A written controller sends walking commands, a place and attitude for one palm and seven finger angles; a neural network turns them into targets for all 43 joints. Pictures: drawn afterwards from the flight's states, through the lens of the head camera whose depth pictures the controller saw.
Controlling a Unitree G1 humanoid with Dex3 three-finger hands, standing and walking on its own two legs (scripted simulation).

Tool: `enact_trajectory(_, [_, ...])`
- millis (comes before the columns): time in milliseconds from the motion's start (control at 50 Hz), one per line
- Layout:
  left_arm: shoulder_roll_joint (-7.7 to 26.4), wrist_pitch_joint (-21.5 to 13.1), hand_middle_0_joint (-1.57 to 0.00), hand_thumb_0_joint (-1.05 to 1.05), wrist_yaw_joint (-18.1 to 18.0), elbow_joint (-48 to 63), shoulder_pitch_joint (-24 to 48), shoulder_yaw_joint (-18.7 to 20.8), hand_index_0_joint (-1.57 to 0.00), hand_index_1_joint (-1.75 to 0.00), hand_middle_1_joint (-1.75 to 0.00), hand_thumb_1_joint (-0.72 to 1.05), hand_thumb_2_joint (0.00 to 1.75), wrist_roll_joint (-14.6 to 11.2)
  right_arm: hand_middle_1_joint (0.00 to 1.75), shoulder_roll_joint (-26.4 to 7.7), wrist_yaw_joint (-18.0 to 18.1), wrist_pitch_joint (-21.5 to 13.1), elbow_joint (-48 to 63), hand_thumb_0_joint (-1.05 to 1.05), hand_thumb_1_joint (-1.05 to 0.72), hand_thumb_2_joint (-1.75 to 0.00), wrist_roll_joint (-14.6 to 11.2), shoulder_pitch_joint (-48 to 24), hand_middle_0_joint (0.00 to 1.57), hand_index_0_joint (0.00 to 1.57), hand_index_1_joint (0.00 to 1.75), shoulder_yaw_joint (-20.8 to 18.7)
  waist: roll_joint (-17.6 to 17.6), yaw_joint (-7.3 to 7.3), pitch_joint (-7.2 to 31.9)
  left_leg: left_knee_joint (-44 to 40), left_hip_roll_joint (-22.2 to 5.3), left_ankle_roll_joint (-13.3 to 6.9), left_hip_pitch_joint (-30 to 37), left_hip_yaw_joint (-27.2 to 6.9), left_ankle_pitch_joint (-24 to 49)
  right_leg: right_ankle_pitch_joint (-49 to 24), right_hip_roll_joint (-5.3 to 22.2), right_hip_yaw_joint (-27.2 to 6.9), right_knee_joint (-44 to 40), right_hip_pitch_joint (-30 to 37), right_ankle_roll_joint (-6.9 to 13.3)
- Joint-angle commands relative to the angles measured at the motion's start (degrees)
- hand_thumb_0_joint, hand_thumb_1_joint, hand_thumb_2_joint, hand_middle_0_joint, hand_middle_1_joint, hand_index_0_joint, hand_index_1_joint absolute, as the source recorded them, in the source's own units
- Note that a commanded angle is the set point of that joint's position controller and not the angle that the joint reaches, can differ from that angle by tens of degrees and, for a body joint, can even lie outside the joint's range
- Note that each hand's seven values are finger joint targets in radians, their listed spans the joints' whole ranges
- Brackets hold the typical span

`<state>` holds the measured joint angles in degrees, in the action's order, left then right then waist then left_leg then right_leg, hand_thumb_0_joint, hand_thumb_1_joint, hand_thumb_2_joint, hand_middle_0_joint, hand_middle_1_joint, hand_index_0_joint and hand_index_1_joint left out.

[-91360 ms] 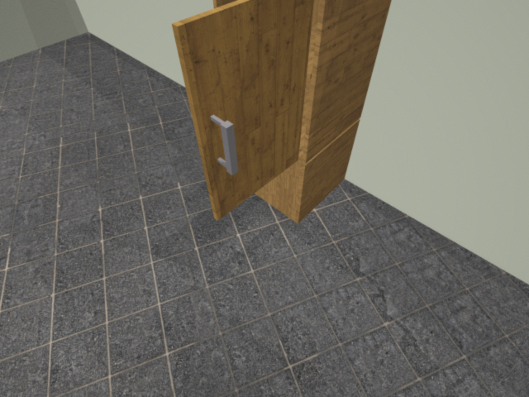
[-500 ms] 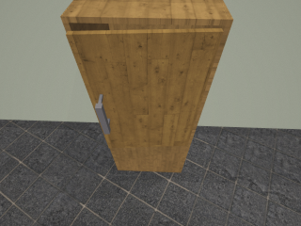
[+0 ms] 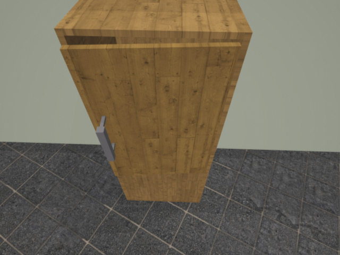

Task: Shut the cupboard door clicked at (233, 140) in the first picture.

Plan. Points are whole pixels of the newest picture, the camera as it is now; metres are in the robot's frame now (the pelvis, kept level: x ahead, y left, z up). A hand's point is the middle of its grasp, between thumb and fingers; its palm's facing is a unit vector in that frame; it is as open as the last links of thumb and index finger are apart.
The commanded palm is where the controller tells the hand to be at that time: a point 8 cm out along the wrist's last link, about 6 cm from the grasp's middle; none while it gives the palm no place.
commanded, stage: raise the hand and make a fist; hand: left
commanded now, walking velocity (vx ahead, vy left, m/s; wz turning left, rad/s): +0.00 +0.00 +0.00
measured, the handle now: (107, 139) +0.44 +0.23 -0.04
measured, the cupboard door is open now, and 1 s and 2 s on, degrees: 4 4 4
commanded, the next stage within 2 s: bring the fist close to the handle in 1.90 s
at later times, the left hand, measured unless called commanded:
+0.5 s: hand out of the picture +0.13 +0.22 -0.07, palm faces +0.16 -0.99 -0.04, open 5.7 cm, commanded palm +0.12 +0.26 -0.06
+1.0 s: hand (69, 242) +0.16 +0.24 -0.06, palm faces +0.09 -1.00 -0.02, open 3.5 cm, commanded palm +0.13 +0.29 -0.05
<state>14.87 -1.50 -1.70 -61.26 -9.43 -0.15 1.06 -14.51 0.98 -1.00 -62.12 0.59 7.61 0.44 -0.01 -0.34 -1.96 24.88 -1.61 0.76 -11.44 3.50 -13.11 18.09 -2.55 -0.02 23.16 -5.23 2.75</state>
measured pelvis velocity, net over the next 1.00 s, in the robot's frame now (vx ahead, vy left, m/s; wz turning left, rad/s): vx -0.07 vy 0.06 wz -0.04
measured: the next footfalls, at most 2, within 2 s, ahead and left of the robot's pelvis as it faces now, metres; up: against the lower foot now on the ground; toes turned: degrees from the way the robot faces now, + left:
none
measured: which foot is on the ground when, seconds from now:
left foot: down 0.00-1.00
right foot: down 0.00-1.00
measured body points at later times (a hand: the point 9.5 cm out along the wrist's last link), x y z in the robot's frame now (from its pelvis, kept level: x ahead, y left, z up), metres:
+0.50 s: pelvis -0.06 +0.00 -0.11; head +0.00 -0.02 +0.34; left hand +0.12 +0.27 -0.06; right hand +0.13 -0.24 -0.19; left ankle -0.01 +0.15 -0.74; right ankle -0.03 -0.07 -0.74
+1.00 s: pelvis -0.07 +0.06 -0.10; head -0.01 +0.08 +0.34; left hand +0.14 +0.30 -0.05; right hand +0.12 -0.17 -0.17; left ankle -0.01 +0.15 -0.74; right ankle -0.03 -0.07 -0.74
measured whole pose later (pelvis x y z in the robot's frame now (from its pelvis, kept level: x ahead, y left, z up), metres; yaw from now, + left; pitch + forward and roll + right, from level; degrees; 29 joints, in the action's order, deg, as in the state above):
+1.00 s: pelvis -0.07 +0.06 -0.10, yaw -2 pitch +15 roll -4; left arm 11.2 -24.3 5.6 3.5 -25.0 6.1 -12.6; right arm -12.7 2.6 -13.3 -29.8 0.5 13.8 1.5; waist 1.4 -0.9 8.9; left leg 70.7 2.4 -2.0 -56.9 -3.5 -28.3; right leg 29.2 -1.6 2.5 67.2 -52.8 -0.1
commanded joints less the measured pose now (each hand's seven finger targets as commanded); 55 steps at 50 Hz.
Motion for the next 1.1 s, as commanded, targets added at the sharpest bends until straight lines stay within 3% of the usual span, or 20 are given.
enact_trajectory(0, [9.18,-14.09,-0.22,0.0,-4.32,54.78,-7.87,6.24,-0.22,-0.32,-0.32,0.9,0.9,-6.65,0.3,-8.06,8.8,-13.25,19.14,0.0,-0.9,-0.9,-5.42,1.39,0.2,0.2,0.3,-1.73,22.3,2.37,26.12,19.38,0.15,-1.25,22.88,-7.87,36.82,-29.37,4.13,3.34,36.78,-15.64,-2.72])
enact_trajectory(20, [-4.29,-7.37,-0.24,0.0,-4.67,61.01,-19.81,5.52,-0.24,-0.34,-0.34,0.9,0.9,-11.51,0.3,-6.62,6.37,-15.66,21.17,0.0,-0.9,-0.9,-5.0,2.45,0.2,0.2,0.3,-2.3,26.73,-0.29,27.43,11.77,-2.7,-1.11,17.2,-12.46,44.43,-6.25,3.13,5.87,50.37,-17.5,-2.24])
enact_trajectory(40, [0.27,-10.4,-0.25,0.0,-4.38,66.71,-8.38,7.87,-0.25,-0.36,-0.36,0.9,0.9,-9.26,0.3,-5.95,3.96,-17.17,21.97,0.0,-0.9,-0.9,-4.61,2.36,0.2,0.2,0.3,-3.29,14.56,2.12,13.25,8.3,-2.35,-1.78,1.24,-10.49,28.29,1.92,3.27,4.42,48.66,-25.0,-1.79])
enact_trajectory(60, [-2.52,-12.07,-0.27,0.0,-2.8,61.56,-10.28,8.62,-0.27,-0.38,-0.38,0.9,0.9,-10.58,0.3,-5.26,3.04,-18.02,23.69,0.0,-0.9,-0.9,-3.43,0.64,0.2,0.2,0.3,-5.59,5.21,1.29,2.95,10.64,-0.81,-1.49,-10.7,-8.9,15.75,5.75,3.19,5.17,39.62,-30.07,-1.07])
enact_trajectory(80, [-3.01,-14.97,-0.29,0.0,-0.19,53.38,-17.17,11.85,-0.29,-0.4,-0.4,0.9,0.9,-11.58,0.3,-4.71,2.45,-18.78,24.94,0.0,-0.9,-0.9,-2.61,0.94,0.2,0.2,0.3,-7.28,-5.51,-0.09,0.58,15.62,0.47,-0.96,-18.53,-6.9,9.79,1.57,3.68,3.78,26.75,-31.85,-0.89])
enact_trajectory(100, [-0.86,-19.39,-0.31,0.0,2.6,50.68,-21.71,15.23,-0.31,-0.42,-0.42,0.9,0.9,-13.61,0.3,-5.34,2.07,-19.49,26.84,0.0,-0.9,-0.9,-1.85,1.0,0.2,0.2,0.3,-7.23,-11.56,-0.47,2.87,22.7,3.07,-0.12,-28.09,-5.45,0.23,1.09,5.3,-0.72,19.89,-29.96,-1.61])
enact_trajectory(140, [-0.6,-28.8,-0.35,0.0,10.9,46.06,-21.47,16.59,-0.35,-0.46,-0.46,0.9,0.9,-17.33,0.3,-5.35,0.73,-19.23,27.84,0.0,-0.9,-0.9,-1.86,0.85,0.2,0.2,0.3,-5.69,-17.21,0.94,0.62,31.0,3.69,0.94,-37.36,-5.77,-4.01,-8.05,8.01,-9.07,19.94,-32.4,-3.34])
enact_trajectory(160, [0.5,-33.98,-0.36,0.0,15.71,47.2,-22.51,18.65,-0.36,-0.48,-0.48,0.9,0.9,-18.64,0.3,-6.19,0.26,-19.48,28.93,0.0,-0.9,-0.9,-1.74,0.14,0.2,0.2,0.3,-5.33,-18.44,-0.09,5.69,36.62,3.89,0.68,-38.68,-6.0,-0.86,-34.59,8.43,-10.41,25.89,-28.94,-5.12])
enact_trajectory(180, [2.41,-38.47,-0.38,0.0,20.57,45.76,-24.87,20.43,-0.38,-0.5,-0.5,0.9,0.9,-21.06,0.3,-5.81,0.87,-19.67,28.91,0.0,-0.9,-0.9,-1.62,1.3,0.2,0.2,0.3,-5.38,-23.27,-1.94,12.83,44.79,4.15,1.62,-38.97,-3.91,-2.05,-48.88,10.73,-16.55,28.39,-23.95,-8.75])
enact_trajectory(200, [2.85,-41.63,-0.4,0.0,25.05,46.04,-21.42,19.59,-0.4,-0.52,-0.52,0.9,0.9,-23.48,0.3,-5.39,1.67,-20.14,28.75,0.0,-0.9,-0.9,-1.96,2.22,0.2,0.2,0.3,-5.85,-23.01,-1.5,16.25,48.68,3.78,2.03,-40.1,-3.67,-8.72,-39.93,11.95,-20.19,26.42,-24.52,-10.46])
enact_trajectory(220, [5.5,-41.44,-0.42,0.0,27.29,47.35,-16.83,21.16,-0.42,-0.54,-0.54,0.9,0.9,-24.27,0.3,-5.08,2.01,-20.01,30.25,0.0,-0.9,-0.9,-2.6,1.77,0.2,0.2,0.3,-6.04,-12.59,-2.05,18.62,48.23,3.77,1.4,-41.99,-3.49,-11.53,-21.06,10.9,-19.87,25.67,-28.47,-7.88])
enact_trajectory(240, [9.8,-39.58,-0.44,0.0,27.87,52.29,-12.03,24.23,-0.44,-0.56,-0.56,0.9,0.9,-23.44,0.3,-5.97,1.87,-19.8,33.37,0.0,-0.9,-0.9,-2.63,0.8,0.2,0.2,0.3,-6.14,1.62,-2.93,19.14,43.47,4.13,-0.05,-44.58,-4.16,-11.18,-12.07,9.53,-17.13,27.29,-30.54,-5.38])
enact_trajectory(260, [9.38,-36.82,-0.46,0.0,27.31,50.15,-14.75,25.66,-0.46,-0.58,-0.58,0.9,0.9,-23.78,0.3,-4.77,1.67,-19.29,34.22,0.0,-0.9,-0.9,-2.87,0.62,0.2,0.2,0.3,-5.45,2.35,-3.26,15.74,39.95,4.41,-0.73,-45.03,-3.75,-8.97,-4.81,8.3,-16.38,26.88,-32.63,-5.5])
enact_trajectory(300, [5.74,-34.47,-0.49,0.0,25.5,53.86,-13.82,24.39,-0.49,-0.62,-0.62,0.9,0.9,-25.49,0.3,-4.88,2.31,-18.75,36.93,0.0,-0.9,-0.9,-3.01,0.35,0.2,0.2,0.3,-5.59,-9.19,-2.33,17.19,39.56,3.76,-1.64,-43.86,-5.53,-7.31,-0.14,7.62,-17.18,25.5,-31.74,-8.62])
enact_trajectory(320, [6.58,-34.37,-0.51,0.0,24.25,57.32,-11.53,24.99,-0.51,-0.64,-0.64,0.9,0.9,-25.65,0.3,-4.94,2.78,-18.8,37.49,0.0,-0.9,-0.9,-3.0,0.78,0.2,0.2,0.3,-5.7,-10.62,-1.97,19.77,40.7,3.35,-2.04,-43.77,-6.04,-6.14,-2.97,7.66,-18.19,25.99,-30.11,-10.0])
enact_trajectory(380, [7.48,-35.09,-0.57,0.0,21.43,66.69,-5.94,22.33,-0.57,-0.7,-0.7,0.9,0.9,-22.6,0.3,-4.07,3.37,-19.02,36.47,0.0,-0.9,-0.9,-2.2,3.15,0.2,0.2,0.3,-5.1,0.03,-0.85,25.45,40.89,3.0,-2.26,-40.98,-5.05,-4.17,-3.22,6.9,-14.53,28.67,-30.98,-7.62])
enact_trajectory(440, [4.51,-35.07,-0.62,0.0,20.54,64.99,-4.48,17.77,-0.62,-0.76,-0.76,0.9,0.9,-21.21,0.3,-4.61,4.37,-19.05,35.17,0.0,-0.9,-0.9,-1.96,2.96,0.2,0.2,0.3,-4.78,-5.28,1.78,21.65,42.24,2.25,-2.55,-43.91,-5.86,-8.51,6.12,5.69,-12.4,28.61,-37.04,-6.31])
enact_trajectory(600, [4.33,-27.5,-0.77,0.0,17.18,67.92,-10.1,15.65,-0.77,-0.92,-0.92,0.9,0.9,-20.78,0.3,-5.04,4.96,-18.66,38.64,0.0,-0.9,-0.9,-2.35,1.36,0.2,0.2,0.3,-3.69,1.28,-1.81,22.57,36.18,2.84,-2.84,-41.32,-5.9,-12.87,21.02,3.35,-5.99,28.02,-39.01,-2.52])
enact_trajectory(760, [1.01,-26.89,-0.92,0.0,8.18,73.12,-14.28,11.69,-0.92,-1.08,-1.08,0.9,0.9,-16.19,0.3,-5.26,3.18,-16.66,40.17,0.0,-0.9,-0.9,-0.72,1.83,0.2,0.2,0.3,-3.02,2.34,-1.16,20.6,30.78,2.28,-2.2,-35.86,-8.69,-12.54,12.0,0.86,3.45,34.15,-43.35,-1.06])
enact_trajectory(1080, [0.75,-24.4,-1.21,0.0,6.22,78.86,-12.21,8.19,-1.21,-1.4,-1.4,0.9,0.9,-13.48,0.3,-6.26,2.51,-13.59,42.59,0.0,-0.9,-0.9,-0.3,3.39,0.2,0.2,0.3,-2.14,5.86,-0.05,21.03,27.94,1.46,0.18,-30.94,-12.18,-12.33,8.02,0.23,5.71,36.02,-44.77,-0.46])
